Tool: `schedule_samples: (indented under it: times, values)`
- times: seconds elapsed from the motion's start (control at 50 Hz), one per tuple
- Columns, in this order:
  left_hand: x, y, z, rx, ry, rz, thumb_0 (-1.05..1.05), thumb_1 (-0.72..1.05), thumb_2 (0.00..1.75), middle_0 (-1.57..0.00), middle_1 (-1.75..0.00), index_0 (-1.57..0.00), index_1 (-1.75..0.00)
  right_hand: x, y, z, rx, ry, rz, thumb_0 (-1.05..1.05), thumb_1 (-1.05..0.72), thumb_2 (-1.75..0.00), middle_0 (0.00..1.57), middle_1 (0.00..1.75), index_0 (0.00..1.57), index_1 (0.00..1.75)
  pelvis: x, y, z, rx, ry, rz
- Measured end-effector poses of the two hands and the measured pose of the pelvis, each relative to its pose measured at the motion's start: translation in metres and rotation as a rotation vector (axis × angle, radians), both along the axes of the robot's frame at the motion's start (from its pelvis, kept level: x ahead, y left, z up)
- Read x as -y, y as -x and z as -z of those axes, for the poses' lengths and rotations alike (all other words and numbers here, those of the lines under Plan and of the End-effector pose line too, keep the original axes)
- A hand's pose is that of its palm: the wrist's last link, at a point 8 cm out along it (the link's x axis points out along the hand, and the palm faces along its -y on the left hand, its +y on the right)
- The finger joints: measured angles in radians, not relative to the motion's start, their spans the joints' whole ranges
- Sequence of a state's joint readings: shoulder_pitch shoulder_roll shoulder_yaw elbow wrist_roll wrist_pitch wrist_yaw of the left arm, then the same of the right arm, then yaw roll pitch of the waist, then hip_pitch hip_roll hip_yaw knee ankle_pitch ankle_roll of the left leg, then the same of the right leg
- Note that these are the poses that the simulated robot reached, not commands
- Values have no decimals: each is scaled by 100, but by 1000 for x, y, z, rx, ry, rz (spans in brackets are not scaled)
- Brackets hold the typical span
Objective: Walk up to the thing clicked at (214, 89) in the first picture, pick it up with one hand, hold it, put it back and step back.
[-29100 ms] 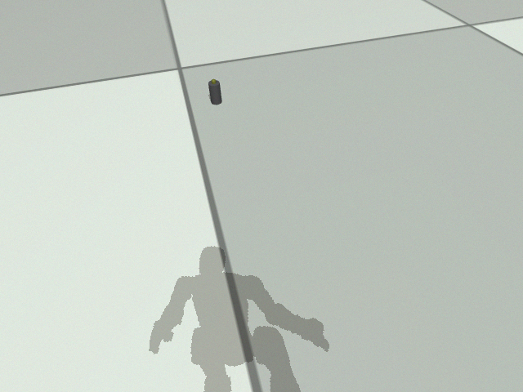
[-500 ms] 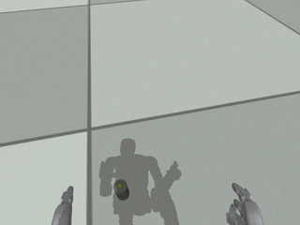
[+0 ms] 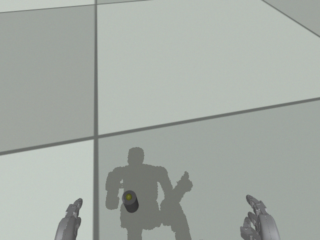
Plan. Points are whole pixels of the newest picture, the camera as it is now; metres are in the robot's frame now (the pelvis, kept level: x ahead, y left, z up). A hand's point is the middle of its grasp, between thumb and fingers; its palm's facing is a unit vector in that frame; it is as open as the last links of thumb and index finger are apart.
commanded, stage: stand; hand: left
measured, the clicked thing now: (130, 201) +0.43 +0.18 -0.64
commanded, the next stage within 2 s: none
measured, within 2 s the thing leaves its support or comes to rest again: neither
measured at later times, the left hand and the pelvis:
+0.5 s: hand out of the picture +0.09 +0.24 -0.11, palm faces +0.00 -0.93 -0.36, open 7.5 cm; pelvis +0.00 +0.00 +0.03, yaw +0 degrees
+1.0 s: hand out of the picture +0.02 +0.25 -0.10, palm faces +0.01 -0.94 -0.35, open 7.4 cm; pelvis -0.02 +0.00 +0.05, yaw +1 degrees
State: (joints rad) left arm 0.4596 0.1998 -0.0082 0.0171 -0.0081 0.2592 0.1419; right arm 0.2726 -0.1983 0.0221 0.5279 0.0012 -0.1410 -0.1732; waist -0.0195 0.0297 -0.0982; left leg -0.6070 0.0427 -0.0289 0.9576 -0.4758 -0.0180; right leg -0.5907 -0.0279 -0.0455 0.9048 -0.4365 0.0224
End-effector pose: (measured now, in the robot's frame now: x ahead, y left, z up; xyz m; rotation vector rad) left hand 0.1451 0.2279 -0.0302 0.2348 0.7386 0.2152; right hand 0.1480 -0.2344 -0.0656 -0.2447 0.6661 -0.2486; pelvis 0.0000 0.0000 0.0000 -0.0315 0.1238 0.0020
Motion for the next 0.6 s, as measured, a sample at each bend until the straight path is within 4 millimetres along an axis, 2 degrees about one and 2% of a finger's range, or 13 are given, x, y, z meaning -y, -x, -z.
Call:
schedule_samples:
  times: [0.16,0.24,0.32,0.46,0.6]
  values:
    - [1,-2,-1,1,-2,3,-1,17,68,-18,-27,-19,-27,1,0,1,-3,1,2,1,-90,-90,20,30,21,30,1,-2,0,-4,-2,0]
    - [-9,-3,19,-39,-45,95,0,46,79,-19,-29,-20,-29,9,5,14,-170,42,-125,1,-90,-90,20,30,21,30,3,2,-5,55,-23,0]
    - [-28,11,34,-131,-49,92,0,68,85,-20,-30,-20,-29,27,19,18,-290,30,-119,1,-90,-89,21,30,21,30,4,4,-12,89,-37,0]
    - [-53,51,43,-282,-64,29,1,85,89,-20,-30,-20,-30,51,52,13,-392,32,-42,1,-90,-89,20,30,21,30,2,4,-24,129,-40,-2]
    - [-61,84,43,-379,-55,-17,1,89,90,-20,-30,-20,-30,51,80,12,-478,10,-10,1,-91,-90,20,30,20,30,-1,7,-36,165,-37,-6]
